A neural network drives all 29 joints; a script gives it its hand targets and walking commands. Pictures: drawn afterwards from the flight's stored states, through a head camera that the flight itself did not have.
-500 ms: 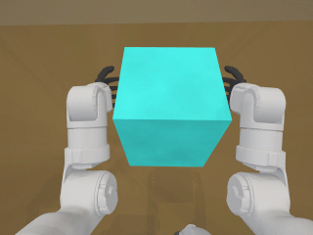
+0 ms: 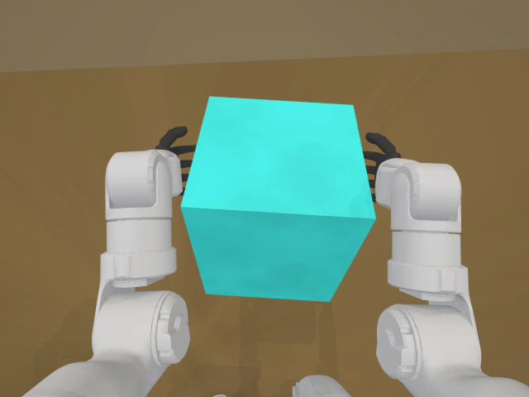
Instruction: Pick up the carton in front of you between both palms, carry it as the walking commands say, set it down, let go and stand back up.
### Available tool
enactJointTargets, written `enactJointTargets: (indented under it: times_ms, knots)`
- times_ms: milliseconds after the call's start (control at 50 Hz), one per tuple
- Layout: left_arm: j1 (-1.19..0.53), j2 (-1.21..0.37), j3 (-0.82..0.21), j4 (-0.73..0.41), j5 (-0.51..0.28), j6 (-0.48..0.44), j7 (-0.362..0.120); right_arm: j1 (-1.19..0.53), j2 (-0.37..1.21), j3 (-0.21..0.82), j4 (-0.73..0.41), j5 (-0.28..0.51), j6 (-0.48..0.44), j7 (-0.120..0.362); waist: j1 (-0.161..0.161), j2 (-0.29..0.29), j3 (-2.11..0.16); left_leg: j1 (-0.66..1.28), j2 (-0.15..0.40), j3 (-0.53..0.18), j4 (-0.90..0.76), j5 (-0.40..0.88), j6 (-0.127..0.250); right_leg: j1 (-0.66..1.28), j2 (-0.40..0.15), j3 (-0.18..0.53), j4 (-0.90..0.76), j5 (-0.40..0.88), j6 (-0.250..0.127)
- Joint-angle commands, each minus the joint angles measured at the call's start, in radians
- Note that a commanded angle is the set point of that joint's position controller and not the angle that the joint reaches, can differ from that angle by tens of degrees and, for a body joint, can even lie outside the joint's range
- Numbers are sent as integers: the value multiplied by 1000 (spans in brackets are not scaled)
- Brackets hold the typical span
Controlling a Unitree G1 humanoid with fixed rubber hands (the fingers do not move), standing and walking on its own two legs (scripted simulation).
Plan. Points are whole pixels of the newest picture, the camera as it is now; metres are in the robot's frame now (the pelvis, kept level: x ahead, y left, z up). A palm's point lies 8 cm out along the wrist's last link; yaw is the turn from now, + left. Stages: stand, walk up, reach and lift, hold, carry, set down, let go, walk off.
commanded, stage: carry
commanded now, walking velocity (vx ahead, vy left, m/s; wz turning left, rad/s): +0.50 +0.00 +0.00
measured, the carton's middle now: (273, 206) +0.38 -0.02 +0.06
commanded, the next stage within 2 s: none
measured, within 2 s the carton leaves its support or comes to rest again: neither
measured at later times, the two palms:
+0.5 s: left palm (163, 33) +0.65 +0.15 +0.21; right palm (331, 17) +0.69 -0.15 +0.21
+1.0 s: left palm out of the picture +0.99 +0.11 +0.25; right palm out of the picture +0.97 -0.19 +0.25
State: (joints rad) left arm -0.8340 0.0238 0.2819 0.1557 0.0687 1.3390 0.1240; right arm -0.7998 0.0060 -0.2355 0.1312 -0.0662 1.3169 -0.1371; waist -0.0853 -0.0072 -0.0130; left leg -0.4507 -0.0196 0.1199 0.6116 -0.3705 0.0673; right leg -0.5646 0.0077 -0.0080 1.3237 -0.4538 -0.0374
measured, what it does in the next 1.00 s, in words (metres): climbs: right foot, then left foot 0.03 m higher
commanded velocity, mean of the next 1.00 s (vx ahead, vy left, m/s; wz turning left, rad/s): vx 0.50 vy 0.00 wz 0.00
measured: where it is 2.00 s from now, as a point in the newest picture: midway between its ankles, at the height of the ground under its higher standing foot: (254, 150)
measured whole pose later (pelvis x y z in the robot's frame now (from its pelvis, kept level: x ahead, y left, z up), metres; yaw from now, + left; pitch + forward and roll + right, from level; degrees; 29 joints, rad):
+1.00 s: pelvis +0.60 -0.02 +0.07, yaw +0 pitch +5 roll -1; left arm -0.86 0.01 0.30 0.06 0.09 1.35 0.13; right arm -0.86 -0.01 -0.26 0.09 -0.03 1.32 -0.16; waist -0.07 0.02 -0.04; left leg -0.22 0.03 0.10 0.50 -0.50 0.02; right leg -0.68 -0.02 -0.10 0.74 -0.34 -0.04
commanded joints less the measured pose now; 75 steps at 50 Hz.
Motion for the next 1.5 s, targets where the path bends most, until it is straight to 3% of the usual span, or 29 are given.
enactJointTargets:
  times_ms: [0,160,200,220,240,260,320,360,460,560,600,620,640,660,720,940,1000,1020,1040,1060,1120,1260,1340,1380,1400,1420,1440,1460,1480]
  knots:
    - [-733,-1057,-544,-141,-360,-42,-186,-931,1158,629,-224,552,-28,250,19,90,-536,607,281,-437,-182,332,159,-244,-34,22,-41,15,-4]
    - [-681,-955,-575,-150,-307,-23,-156,-829,1050,617,-171,523,-4,253,20,163,-462,457,232,-175,-210,430,112,27,22,-163,-616,123,2]
    - [-670,-963,-582,-95,-324,-17,-171,-790,1036,605,-109,496,4,252,92,122,-521,346,188,-54,7,692,55,373,90,-250,-764,214,-37]
    - [-642,-967,-574,-54,-335,-17,-180,-788,1025,597,-86,481,8,253,147,70,-602,216,164,-19,176,630,3,627,26,-150,-764,190,-68]
    - [-645,-947,-563,-36,-336,-21,-187,-788,1035,584,-60,473,14,257,169,-176,-703,-67,76,-24,467,273,-61,865,-279,386,-838,56,-194]
    - [-654,-972,-563,-24,-353,-24,-194,-806,1026,562,-46,455,16,259,192,-324,-644,-310,-64,-80,663,-172,-69,925,-354,699,-981,190,-293]
    - [-826,-1087,-627,-159,-470,-28,-220,-787,1044,519,-31,412,9,241,177,-7,-513,-446,43,-158,812,-100,-26,785,-307,431,-862,494,-244]
    - [-926,-1133,-646,-229,-527,-35,-231,-783,1030,493,-58,380,4,216,143,-40,-517,-399,60,-152,717,-47,-19,724,-274,336,-893,398,-181]
    - [-923,-1123,-641,-248,-563,-17,-236,-747,961,477,-85,318,11,169,156,-87,-481,-411,75,-90,494,-14,-33,692,-267,230,-951,367,-204]
    - [-819,-1103,-607,-97,-506,-13,-248,-686,960,484,21,297,18,184,145,-150,-413,-129,-2,57,108,53,-24,575,-217,49,-934,556,-138]
    - [-807,-1110,-595,-57,-491,-18,-252,-686,987,486,58,312,11,199,59,-125,-483,209,-80,151,-23,106,11,474,-184,-70,-718,822,-77]
    - [-811,-1107,-588,-41,-479,-21,-253,-668,996,479,83,325,5,206,4,-68,-573,490,-25,50,-27,97,39,332,-153,-109,-531,742,-27]
    - [-810,-1111,-575,-33,-467,-20,-256,-668,991,474,82,331,-5,211,-16,189,-666,691,267,-506,-142,-84,171,67,-51,-103,-232,412,42]
    - [-830,-1110,-573,-44,-459,-23,-254,-701,1021,487,68,353,-13,217,-29,333,-625,780,342,-817,-270,87,255,-182,83,-26,-30,-80,45]
    - [-804,-1098,-550,-83,-426,-33,-222,-870,1113,566,-111,479,-23,233,3,34,-523,635,318,-569,-143,376,211,-297,-30,54,112,-22,-9]
    - [-695,-968,-563,-122,-318,-11,-160,-836,1052,600,-149,516,7,248,18,157,-470,460,234,-186,-222,372,121,-26,-1,-139,-581,120,8]
    - [-670,-990,-563,-26,-342,-10,-186,-783,1048,580,-51,476,12,252,114,103,-555,297,174,-25,80,684,29,473,77,-233,-764,209,-46]
    - [-639,-998,-551,9,-351,-13,-196,-797,1035,569,-35,465,13,256,180,13,-637,116,156,-21,297,436,-22,718,-93,20,-792,75,-89]
    - [-660,-981,-537,24,-349,-26,-200,-801,1061,550,-8,456,16,262,179,-320,-666,-207,-6,-25,554,37,-73,898,-332,572,-921,78,-240]
    - [-682,-1014,-549,3,-374,-27,-209,-822,1056,536,-2,440,11,261,183,-278,-582,-377,-29,-124,735,-171,-57,901,-355,683,-972,202,-286]
    - [-867,-1125,-618,-152,-493,-35,-228,-792,1063,498,-13,406,2,237,174,1,-513,-447,48,-158,790,-79,-27,778,-298,406,-859,506,-224]
    - [-921,-1127,-633,-247,-564,-22,-233,-752,970,478,-86,327,8,167,157,-95,-484,-396,77,-88,451,-16,-35,688,-267,215,-952,358,-198]
    - [-834,-1097,-611,-133,-516,-12,-241,-705,957,488,-11,309,19,177,153,-146,-428,-169,15,35,138,47,-30,591,-225,67,-946,501,-146]
    - [-802,-1098,-597,-71,-494,-14,-246,-692,976,489,41,314,16,193,86,-138,-459,100,-69,139,8,84,-3,509,-201,-32,-795,734,-97]
    - [-792,-1103,-590,-44,-483,-15,-249,-668,985,481,78,320,12,201,30,-102,-534,358,-75,134,-25,110,24,413,-170,-99,-635,832,-51]
    - [-793,-1097,-579,-23,-466,-18,-252,-648,995,473,98,330,3,211,-33,-6,-621,618,78,-138,-63,-31,78,209,-124,-116,-402,591,5]
    - [-803,-1115,-566,-25,-460,-19,-257,-681,996,474,83,337,-11,216,-20,318,-651,767,326,-700,-206,-16,222,-86,26,-81,-146,111,49]
    - [-834,-1111,-570,-40,-453,-24,-252,-717,1034,492,56,371,-13,224,-16,291,-597,787,358,-812,-249,135,262,-242,54,19,42,-93,27]
    - [-816,-1102,-565,-61,-435,-27,-240,-776,1072,523,-9,416,-15,231,-11,171,-550,741,352,-709,-180,303,260,-299,16,49,136,-69,1]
